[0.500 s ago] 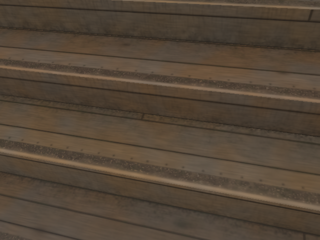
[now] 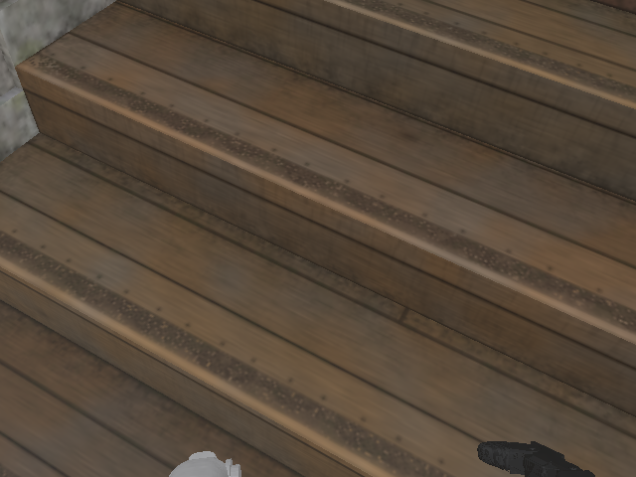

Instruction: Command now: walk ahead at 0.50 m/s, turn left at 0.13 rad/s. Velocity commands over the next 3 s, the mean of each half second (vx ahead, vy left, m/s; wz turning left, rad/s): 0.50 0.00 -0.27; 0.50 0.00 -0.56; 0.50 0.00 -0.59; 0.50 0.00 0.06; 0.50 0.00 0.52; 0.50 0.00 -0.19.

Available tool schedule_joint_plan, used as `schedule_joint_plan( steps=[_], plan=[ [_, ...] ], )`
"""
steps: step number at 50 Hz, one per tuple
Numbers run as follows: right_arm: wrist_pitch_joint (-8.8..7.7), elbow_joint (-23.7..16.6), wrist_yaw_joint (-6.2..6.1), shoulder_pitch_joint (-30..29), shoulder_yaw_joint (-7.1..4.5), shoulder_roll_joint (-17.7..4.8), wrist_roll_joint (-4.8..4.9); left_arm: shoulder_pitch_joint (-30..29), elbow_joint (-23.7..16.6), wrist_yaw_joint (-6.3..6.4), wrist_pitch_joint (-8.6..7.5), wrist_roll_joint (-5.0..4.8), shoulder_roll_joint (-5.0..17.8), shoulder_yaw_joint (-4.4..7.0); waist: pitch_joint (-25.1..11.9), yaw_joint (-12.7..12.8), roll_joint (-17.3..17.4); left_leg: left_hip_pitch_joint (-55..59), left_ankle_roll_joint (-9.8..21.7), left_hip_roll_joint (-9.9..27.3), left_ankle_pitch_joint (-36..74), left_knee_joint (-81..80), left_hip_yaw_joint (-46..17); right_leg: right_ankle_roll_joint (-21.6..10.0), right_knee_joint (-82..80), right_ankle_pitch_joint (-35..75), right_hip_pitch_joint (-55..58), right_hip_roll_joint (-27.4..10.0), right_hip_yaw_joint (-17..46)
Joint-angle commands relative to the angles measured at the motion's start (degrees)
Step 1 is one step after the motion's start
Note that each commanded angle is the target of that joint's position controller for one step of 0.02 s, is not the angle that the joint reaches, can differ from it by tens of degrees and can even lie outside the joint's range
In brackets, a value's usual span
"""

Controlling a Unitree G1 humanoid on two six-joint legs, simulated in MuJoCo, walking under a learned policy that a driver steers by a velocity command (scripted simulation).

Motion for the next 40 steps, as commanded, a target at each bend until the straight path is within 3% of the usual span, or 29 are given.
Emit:
schedule_joint_plan(
  steps=[1, 2, 3, 4, 5, 7, 11, 12, 14, 17, 19, 21, 22, 23, 24, 25, 26, 27, 28, 29, 30, 31, 32, 33, 35, 37, 38, 39, 40],
  plan=[
    [0.85, 5.7, -2.94, 32.4, -9.89, -23.5, 1.36, 3.4, -4.3, -4.17, -5.34, -2.34, 9.8, 0.51, -28.3, -13.5, 18.2, 76.8, 13.1, 6.9, 7.5, -46.3, -39.0, -5.9, 47.7, 14.9, -42.3, 10.6, 12.8],
    [-0.40, 9.2, -3.84, 34.6, -8.19, -22.3, -1.83, -2.2, -3.5, -6.49, -6.23, -2.33, 7.5, 1.04, -35.1, -10.8, 23.1, 69.0, 9.2, 10.5, 1.8, -59.7, -53.0, -6.8, 66.9, -2.1, -38.0, 16.0, 27.0],
    [-2.65, 11.2, -2.45, 33.3, -6.28, -17.5, -3.37, -8.7, -5.6, -6.98, -5.58, -3.01, 2.8, 0.74, -26.0, -10.1, 21.8, 57.7, 2.6, 9.6, -0.9, -64.4, -48.4, -9.6, 76.2, -5.1, -40.4, 16.9, 30.9],
    [-4.60, 12.5, -0.78, 29.4, -5.32, -13.8, -3.31, -15.8, -9.4, -5.99, -5.07, -3.81, -1.4, -0.42, -14.5, -8.3, 18.3, 46.9, 2.6, 8.9, -1.5, -62.8, -42.9, -11.7, 80.7, -1.7, -45.5, 18.6, 31.0],
    [-5.83, 12.9, 0.38, 22.4, -3.75, -8.0, -3.56, -19.7, -12.2, -5.08, -5.02, -2.25, -2.4, -0.89, -7.7, -5.5, 14.8, 39.3, 2.5, 7.5, 0.1, -57.7, -36.3, -13.5, 84.5, 1.8, -50.2, 17.9, 32.3],
    [-7.46, 13.3, 1.13, 15.8, -2.33, -1.6, -2.95, -16.9, -13.7, -4.18, -5.67, -2.03, -1.1, -1.16, -5.7, -1.9, 10.1, 37.4, 2.7, 8.0, 2.9, -54.2, -32.1, -16.2, 89.4, 1.7, -54.0, 17.7, 33.4],
    [-7.77, 18.6, 0.10, 21.4, -0.66, 2.6, -4.01, -14.2, -15.6, -5.22, -4.77, -1.71, -5.8, -3.82, -2.2, 1.7, 2.8, 43.4, -1.9, 9.9, 21.3, -60.7, -21.5, -19.8, 95.4, 9.1, -71.8, 20.3, 35.6],
    [-7.48, 17.8, -0.37, 19.7, -0.54, 1.4, -4.59, -12.7, -15.3, -5.40, -3.87, -2.66, -4.9, -3.90, -0.5, 3.0, 2.9, 42.2, -3.4, 8.7, 22.9, -63.1, -16.0, -19.1, 90.7, 10.2, -74.4, 20.6, 33.6],
    [-7.43, 17.8, -1.44, 18.6, 0.27, 0.8, -5.76, -15.3, -15.5, -6.20, -2.73, -1.48, -2.7, -3.70, -0.2, 3.0, 3.6, 39.4, -5.5, 6.1, 31.3, -67.5, -7.4, -18.0, 89.9, 18.4, -74.5, 23.1, 27.8],
    [-6.77, 22.1, -3.06, 28.6, 1.34, -0.6, -6.29, -19.2, -16.8, -6.87, -1.39, -1.46, -7.2, -5.15, 2.0, 1.2, 7.1, 48.6, -5.3, 6.7, 34.7, -65.8, -5.1, -17.1, 106.5, 12.2, -91.6, 24.4, 25.4],
    [-4.82, 22.5, -4.46, 30.8, 1.58, -0.8, -6.37, -26.9, -20.9, -7.70, -1.79, -1.64, -8.5, -6.48, 4.4, 0.2, 5.4, 52.2, -8.1, 5.9, 37.5, -66.2, -3.6, -16.5, 101.9, 10.6, -99.6, 24.1, 24.7],
    [-3.69, 23.3, -6.03, 36.0, 1.50, -1.2, -5.48, -41.2, -27.0, -8.54, -2.43, -0.91, -8.3, -7.51, 5.2, -4.5, 6.7, 49.0, -9.0, 5.2, 41.9, -71.3, -1.6, -14.8, 91.5, 10.5, -97.6, 24.6, 14.8],
    [-3.47, 23.9, -7.66, 36.5, 1.65, -1.7, -5.30, -42.9, -28.4, -8.88, -2.75, -1.20, -9.5, -8.04, 3.5, -3.1, 8.1, 47.9, -9.1, 5.9, 54.5, -73.1, 0.2, -14.6, 86.3, 10.9, -92.8, 23.8, 13.8],
    [-3.56, 21.9, -8.90, 31.9, 1.11, -5.2, -4.89, -39.8, -28.4, -9.13, -2.78, -1.71, -7.6, -8.25, 0.1, 0.2, 11.2, 40.8, -9.6, 3.4, 75.7, -75.5, 6.9, -15.3, 72.0, 7.7, -75.0, 25.1, 5.4],
    [-4.43, 22.4, -9.66, 33.2, 1.56, -5.7, -3.33, -41.4, -28.9, -8.01, -2.46, -1.76, -6.2, -7.71, -9.5, 1.7, 13.0, 39.1, -8.2, 2.2, 106.8, -72.0, 8.9, -16.4, 65.6, 8.0, -54.0, 28.3, 2.0],
    [-6.16, 21.6, -9.85, 36.6, 0.07, -12.6, -2.30, -38.2, -28.4, -7.33, -2.13, -1.56, -4.7, -7.09, -11.5, 2.3, 18.9, 41.6, -5.7, 6.2, 129.2, -67.5, 6.3, -16.5, 61.9, -2.4, -45.9, 30.4, -2.0],
    [-6.53, 20.0, -10.13, 33.6, -1.03, -17.1, -1.46, -29.2, -25.7, -6.75, -1.37, -0.37, -1.6, -5.31, -12.6, 6.9, 22.2, 48.5, -3.4, 10.2, 148.8, -60.1, 3.7, -17.1, 58.4, -13.9, -42.9, 31.8, -1.0],
    [-5.36, 17.8, -10.29, 29.4, -1.47, -18.1, -1.25, -22.8, -22.8, -6.71, -0.63, -0.43, 2.3, -3.17, -12.5, 10.8, 24.3, 57.9, -3.4, 10.5, 153.4, -48.8, 1.7, -19.2, 47.9, -21.8, -45.3, 32.3, 2.7],
    [-4.58, 14.1, -10.54, 21.5, -2.84, -20.7, -0.99, -13.0, -19.8, -7.04, -0.34, -0.18, 5.1, -2.19, -14.7, 15.9, 21.0, 58.6, -5.0, 9.9, 144.3, -30.4, -0.1, -23.5, 33.2, -13.9, -38.7, 28.3, 15.5],
    [-6.73, 8.0, -8.88, 14.2, -1.88, -14.5, -2.01, -5.2, -15.1, -7.67, -0.88, 1.68, 6.9, -1.98, -16.8, 15.9, 2.2, 34.4, -5.3, -1.4, 74.2, -4.9, -4.0, -29.9, 23.1, -8.5, -21.8, 21.4, 42.0],
    [-9.59, 4.7, -4.83, 14.2, -0.35, -8.0, -2.22, -4.9, -14.7, -5.26, -1.20, 4.15, 7.4, -1.71, -19.7, 9.9, -11.2, 18.1, -5.7, -12.2, 27.1, 18.4, -16.0, -38.1, 6.0, -10.6, -16.6, 9.8, 74.4],
    [-10.84, 1.4, -1.57, 12.7, 0.65, -3.9, -2.70, -2.4, -12.8, -4.35, -2.21, 3.82, 3.3, -2.32, -13.7, 6.4, -2.9, 12.0, -1.6, -9.9, 26.6, 22.0, -22.0, -32.7, 4.9, -10.1, -21.1, 10.2, 72.9],
    [-10.86, -0.5, 0.13, 10.7, 1.28, -2.9, -3.43, -2.5, -10.9, -4.34, -3.20, 2.23, -2.1, -3.09, -6.9, 2.6, 7.1, 6.4, 0.3, -9.1, 24.7, 21.5, -20.9, -30.5, 7.8, -10.9, -27.3, 11.9, 63.8],
    [-10.50, 0.0, 0.57, 10.7, 1.10, -2.6, -4.50, -8.2, -12.1, -4.32, -4.25, 1.98, -4.9, -3.79, -1.6, -2.3, 15.2, 4.4, 1.7, -6.8, 24.5, 18.1, -17.9, -27.1, 7.3, -4.7, -32.8, 14.8, 54.4],
    [-6.04, 2.8, 1.10, 23.3, 1.22, -3.2, -2.45, -20.9, -14.3, -4.26, -3.85, 2.94, -8.6, -4.56, 0.4, -12.6, 11.1, 4.6, -1.9, -5.5, 14.0, 26.3, -15.2, -21.2, 12.2, -7.4, -42.4, 18.1, 38.4],
    [-4.74, -0.2, 0.00, 20.0, 2.11, -2.5, -1.81, -16.3, -12.9, -4.70, -3.58, 1.55, -4.0, -3.76, 0.5, -12.3, 9.3, 2.8, -2.9, -4.6, 11.2, 24.6, -10.6, -17.0, 8.0, -3.9, -44.3, 17.8, 30.5],
    [-4.58, -3.3, -0.72, 17.2, 2.00, -4.8, -2.49, -18.4, -13.9, -4.26, -3.63, 0.68, -0.4, -2.95, 1.0, -13.3, 7.3, 6.9, -4.8, -3.0, 16.3, 16.8, -10.4, -17.1, 5.9, -6.4, -51.6, 17.0, 31.8],
    [-5.45, -6.5, -1.70, 11.4, 2.39, -6.5, -4.67, -18.8, -14.3, -3.11, -4.61, 0.16, 1.7, -2.34, 0.2, -12.4, 9.3, 17.7, -7.4, -1.9, 19.3, 1.7, -5.5, -18.1, 3.9, -5.1, -61.3, 18.6, 30.5],
    [-5.51, -8.1, -2.45, 5.6, 3.15, -5.4, -5.30, -15.6, -14.0, -2.06, -4.95, 0.06, 3.4, -1.87, -0.8, -9.4, 10.2, 23.7, -8.9, -3.0, 15.8, -9.6, -0.9, -18.3, 2.8, -4.8, -62.5, 18.8, 28.9]
  ],
)
Next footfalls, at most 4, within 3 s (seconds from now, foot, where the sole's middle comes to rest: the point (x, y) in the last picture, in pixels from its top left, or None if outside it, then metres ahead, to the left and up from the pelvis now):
0.56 right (287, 408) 0.46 0.05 -0.42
0.92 left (220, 271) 0.72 0.18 -0.43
1.34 right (425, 186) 0.80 -0.17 -0.26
1.84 left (456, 1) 1.11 -0.23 -0.10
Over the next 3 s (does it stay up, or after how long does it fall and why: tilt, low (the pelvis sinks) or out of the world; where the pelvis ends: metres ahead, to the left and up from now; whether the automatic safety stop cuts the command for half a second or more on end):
stays up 1.49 -0.44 0.89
